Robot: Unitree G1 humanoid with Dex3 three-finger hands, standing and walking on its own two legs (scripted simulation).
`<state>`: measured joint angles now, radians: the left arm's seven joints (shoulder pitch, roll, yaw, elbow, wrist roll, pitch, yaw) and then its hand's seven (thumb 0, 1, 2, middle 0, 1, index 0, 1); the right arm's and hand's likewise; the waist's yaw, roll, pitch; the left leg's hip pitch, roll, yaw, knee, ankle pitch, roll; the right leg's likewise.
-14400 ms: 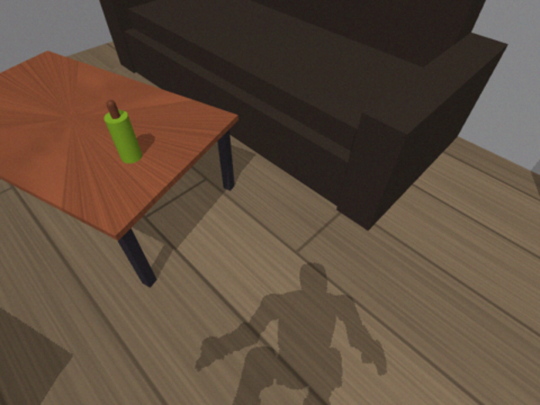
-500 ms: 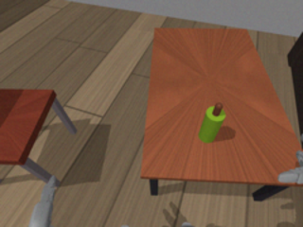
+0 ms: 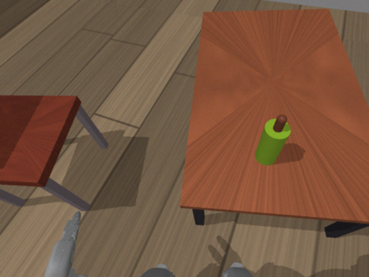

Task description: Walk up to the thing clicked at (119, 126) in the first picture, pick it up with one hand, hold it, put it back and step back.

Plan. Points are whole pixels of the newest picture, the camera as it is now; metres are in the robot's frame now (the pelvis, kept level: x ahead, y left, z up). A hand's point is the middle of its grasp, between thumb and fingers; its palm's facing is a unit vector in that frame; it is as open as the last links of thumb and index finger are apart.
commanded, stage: go down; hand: right
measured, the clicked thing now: (273, 138) +0.55 -0.22 -0.18
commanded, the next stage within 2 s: approach in 0.42 s
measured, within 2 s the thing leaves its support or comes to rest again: neither
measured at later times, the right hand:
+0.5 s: hand out of the picture +0.41 -0.39 +0.06, palm faces +0.27 +0.96 -0.03, open 17.7 cm
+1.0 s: hand (341, 152) +0.45 -0.35 -0.08, palm faces +0.23 +0.97 +0.06, open 17.7 cm
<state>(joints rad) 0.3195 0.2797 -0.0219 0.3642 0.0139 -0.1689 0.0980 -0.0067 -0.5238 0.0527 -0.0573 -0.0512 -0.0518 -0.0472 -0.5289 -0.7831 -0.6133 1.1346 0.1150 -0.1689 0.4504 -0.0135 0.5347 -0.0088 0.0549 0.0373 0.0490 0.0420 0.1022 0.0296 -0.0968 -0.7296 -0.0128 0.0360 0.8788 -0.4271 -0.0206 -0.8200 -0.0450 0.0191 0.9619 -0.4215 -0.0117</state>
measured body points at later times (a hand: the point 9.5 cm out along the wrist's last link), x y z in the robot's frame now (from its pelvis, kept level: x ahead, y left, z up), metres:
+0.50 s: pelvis +0.00 +0.00 +0.00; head +0.10 -0.06 +0.43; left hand +0.15 +0.26 -0.04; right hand +0.39 -0.44 +0.06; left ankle +0.00 +0.14 -0.69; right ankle +0.02 -0.11 -0.69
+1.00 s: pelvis -0.02 +0.00 -0.07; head +0.15 -0.08 +0.34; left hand +0.15 +0.26 -0.05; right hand +0.43 -0.40 -0.08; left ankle +0.00 +0.14 -0.68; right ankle +0.02 -0.11 -0.69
